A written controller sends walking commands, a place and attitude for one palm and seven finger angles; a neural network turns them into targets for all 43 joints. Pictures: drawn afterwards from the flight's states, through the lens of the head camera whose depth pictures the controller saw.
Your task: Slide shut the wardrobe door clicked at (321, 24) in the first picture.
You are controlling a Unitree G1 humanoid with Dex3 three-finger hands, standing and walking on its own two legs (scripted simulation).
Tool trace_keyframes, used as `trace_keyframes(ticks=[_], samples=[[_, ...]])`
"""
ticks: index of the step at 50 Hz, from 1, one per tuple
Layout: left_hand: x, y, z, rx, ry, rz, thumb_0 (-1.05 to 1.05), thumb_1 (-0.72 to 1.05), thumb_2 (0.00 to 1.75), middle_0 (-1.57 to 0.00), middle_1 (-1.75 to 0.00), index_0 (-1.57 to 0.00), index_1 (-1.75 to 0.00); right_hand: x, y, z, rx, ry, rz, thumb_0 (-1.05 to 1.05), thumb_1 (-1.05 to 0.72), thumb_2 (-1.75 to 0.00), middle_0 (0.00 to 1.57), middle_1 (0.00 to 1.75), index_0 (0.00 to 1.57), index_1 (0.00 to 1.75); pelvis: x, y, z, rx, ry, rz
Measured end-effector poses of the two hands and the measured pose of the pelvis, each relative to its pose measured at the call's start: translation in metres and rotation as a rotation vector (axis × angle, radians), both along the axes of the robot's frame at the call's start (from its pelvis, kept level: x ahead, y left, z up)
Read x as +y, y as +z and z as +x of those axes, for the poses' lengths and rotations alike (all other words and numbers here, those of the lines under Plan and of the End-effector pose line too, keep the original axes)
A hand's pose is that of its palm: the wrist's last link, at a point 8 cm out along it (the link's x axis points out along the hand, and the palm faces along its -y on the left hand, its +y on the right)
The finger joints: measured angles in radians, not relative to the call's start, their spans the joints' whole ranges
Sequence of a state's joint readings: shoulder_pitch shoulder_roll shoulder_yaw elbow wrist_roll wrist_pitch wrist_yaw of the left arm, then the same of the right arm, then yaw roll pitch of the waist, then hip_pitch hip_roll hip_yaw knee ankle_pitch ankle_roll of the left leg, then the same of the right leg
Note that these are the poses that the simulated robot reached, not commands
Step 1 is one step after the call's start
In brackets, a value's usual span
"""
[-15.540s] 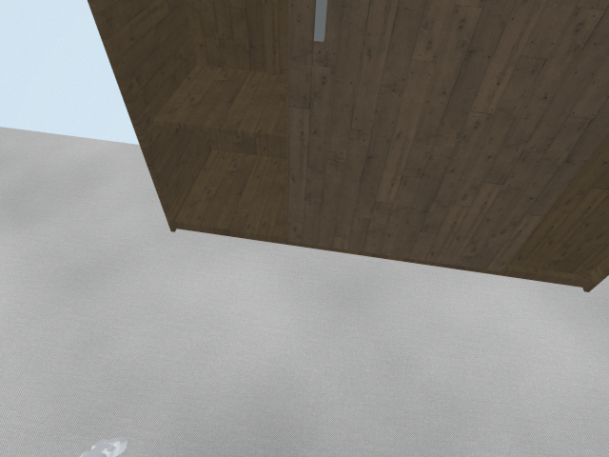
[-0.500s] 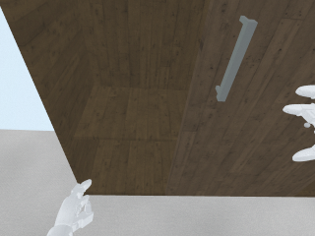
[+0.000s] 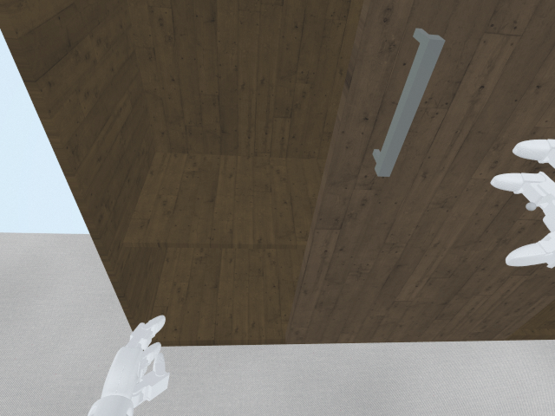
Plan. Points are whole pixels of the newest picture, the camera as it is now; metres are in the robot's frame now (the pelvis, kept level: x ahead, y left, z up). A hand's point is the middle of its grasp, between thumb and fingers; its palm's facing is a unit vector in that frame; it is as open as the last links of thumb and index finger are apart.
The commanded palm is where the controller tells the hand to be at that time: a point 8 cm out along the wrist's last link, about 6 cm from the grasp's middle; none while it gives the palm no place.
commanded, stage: move the hooked fingers beside the handle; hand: right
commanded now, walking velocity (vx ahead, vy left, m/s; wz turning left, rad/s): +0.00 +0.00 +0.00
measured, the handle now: (399, 108) +0.53 -0.20 +0.23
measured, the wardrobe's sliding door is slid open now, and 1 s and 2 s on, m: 0.50 0.50 0.50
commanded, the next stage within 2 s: none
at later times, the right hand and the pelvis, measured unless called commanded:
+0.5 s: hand (502, 177) +0.36 -0.28 +0.23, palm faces +0.06 +1.00 -0.06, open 14.0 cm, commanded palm +0.34 -0.32 +0.23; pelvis +0.00 +0.00 +0.00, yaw +1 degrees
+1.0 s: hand (468, 148) +0.43 -0.27 +0.23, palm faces +0.01 +1.00 -0.05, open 14.0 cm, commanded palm +0.41 -0.31 +0.23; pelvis +0.02 -0.02 +0.00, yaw +2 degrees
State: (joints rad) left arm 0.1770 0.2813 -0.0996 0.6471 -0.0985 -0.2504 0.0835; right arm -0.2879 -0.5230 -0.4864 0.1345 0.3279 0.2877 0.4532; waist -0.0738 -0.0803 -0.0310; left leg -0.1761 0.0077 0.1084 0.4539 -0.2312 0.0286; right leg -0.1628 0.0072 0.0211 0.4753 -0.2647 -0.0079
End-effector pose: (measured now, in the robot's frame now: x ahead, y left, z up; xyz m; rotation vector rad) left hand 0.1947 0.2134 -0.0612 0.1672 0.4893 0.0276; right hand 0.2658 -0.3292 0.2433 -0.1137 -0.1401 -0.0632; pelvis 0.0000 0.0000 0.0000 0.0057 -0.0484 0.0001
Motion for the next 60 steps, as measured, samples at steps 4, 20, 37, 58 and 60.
trace_keyframes(ticks=[4, 20, 37, 58, 60], samples=[[0.004, -0.001, -0.005, 0.010, 0.012, 0.007, 0.01, 0.90, 0.90, -0.20, -0.30, -0.20, -0.30, 0.003, 0.000, 0.014, 0.004, 0.008, 0.008, -0.02, 0.50, -0.30, 0.31, 1.20, 0.30, 1.20, 0.001, 0.000, -0.001, 0.002, 0.000, -0.001], [0.029, -0.011, -0.037, 0.094, 0.105, 0.031, 0.01, 0.90, 0.90, -0.20, -0.30, -0.20, -0.30, -0.001, -0.005, 0.059, 0.034, 0.016, 0.040, -0.02, 0.50, -0.30, 0.30, 1.20, 0.30, 1.20, 0.000, 0.000, 0.003, 0.035, 0.029, -0.003], [0.025, -0.016, -0.053, 0.170, 0.143, 0.059, 0.01, 0.90, 0.90, -0.20, -0.30, -0.20, -0.30, 0.000, -0.012, 0.112, 0.076, 0.040, 0.070, -0.02, 0.50, -0.30, 0.30, 1.20, 0.30, 1.20, -0.009, 0.002, 0.008, 0.073, 0.032, 0.002], [0.024, -0.028, -0.074, 0.310, 0.195, 0.081, 0.01, 0.90, 0.90, -0.20, -0.30, -0.20, -0.30, 0.010, -0.017, 0.163, 0.106, 0.050, 0.084, -0.02, 0.50, -0.30, 0.30, 1.20, 0.30, 1.20, -0.021, 0.002, 0.023, 0.113, 0.038, 0.007], [0.024, -0.029, -0.077, 0.322, 0.202, 0.084, 0.01, 0.90, 0.90, -0.20, -0.30, -0.20, -0.30, 0.010, -0.019, 0.169, 0.121, 0.045, 0.085, -0.02, 0.50, -0.30, 0.30, 1.20, 0.30, 1.20, -0.021, 0.002, 0.023, 0.118, 0.038, 0.007]])
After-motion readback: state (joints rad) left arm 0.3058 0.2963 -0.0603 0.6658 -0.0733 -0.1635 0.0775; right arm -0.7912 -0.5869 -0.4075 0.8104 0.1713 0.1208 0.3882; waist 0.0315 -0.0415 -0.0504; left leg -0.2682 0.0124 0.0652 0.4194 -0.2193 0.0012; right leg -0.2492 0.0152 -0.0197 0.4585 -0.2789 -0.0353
